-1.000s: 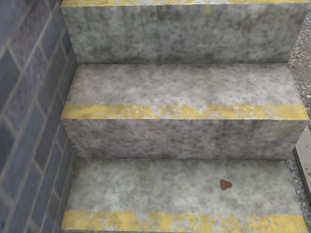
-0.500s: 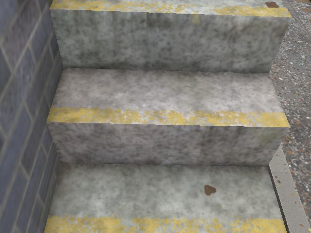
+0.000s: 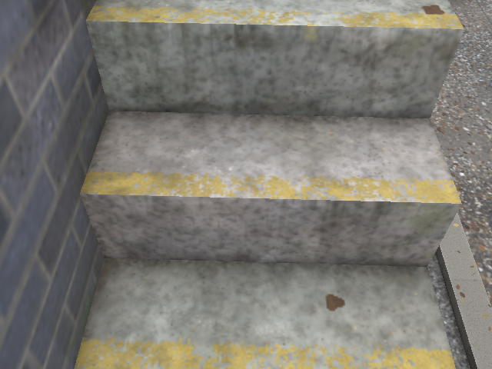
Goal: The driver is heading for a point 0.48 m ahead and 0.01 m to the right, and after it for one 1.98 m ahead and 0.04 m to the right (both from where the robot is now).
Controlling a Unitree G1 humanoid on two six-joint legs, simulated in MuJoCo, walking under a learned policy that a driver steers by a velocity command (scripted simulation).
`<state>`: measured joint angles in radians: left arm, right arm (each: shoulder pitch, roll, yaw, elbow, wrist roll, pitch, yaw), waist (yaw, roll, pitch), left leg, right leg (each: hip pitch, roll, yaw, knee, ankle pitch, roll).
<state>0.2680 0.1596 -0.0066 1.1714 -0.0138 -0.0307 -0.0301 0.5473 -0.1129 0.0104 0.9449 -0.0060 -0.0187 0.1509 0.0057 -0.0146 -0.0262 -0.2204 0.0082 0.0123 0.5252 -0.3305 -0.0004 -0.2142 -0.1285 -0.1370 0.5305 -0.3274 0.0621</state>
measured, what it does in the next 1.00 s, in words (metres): climbs: left foot 0.21 m higher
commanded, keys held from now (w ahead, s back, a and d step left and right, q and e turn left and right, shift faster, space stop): w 0.90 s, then no key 0.10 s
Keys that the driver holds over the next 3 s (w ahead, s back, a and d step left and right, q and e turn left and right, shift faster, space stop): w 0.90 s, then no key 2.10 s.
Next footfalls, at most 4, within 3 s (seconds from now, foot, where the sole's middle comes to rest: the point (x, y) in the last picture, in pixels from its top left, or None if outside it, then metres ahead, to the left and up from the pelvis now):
0.58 left None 0.24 0.07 -0.57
1.04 right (325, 320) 0.47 -0.12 -0.36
1.48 left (196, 310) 0.48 0.13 -0.36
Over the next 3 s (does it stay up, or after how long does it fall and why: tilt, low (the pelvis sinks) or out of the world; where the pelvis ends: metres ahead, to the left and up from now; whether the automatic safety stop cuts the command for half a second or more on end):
stays up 0.46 0.00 0.41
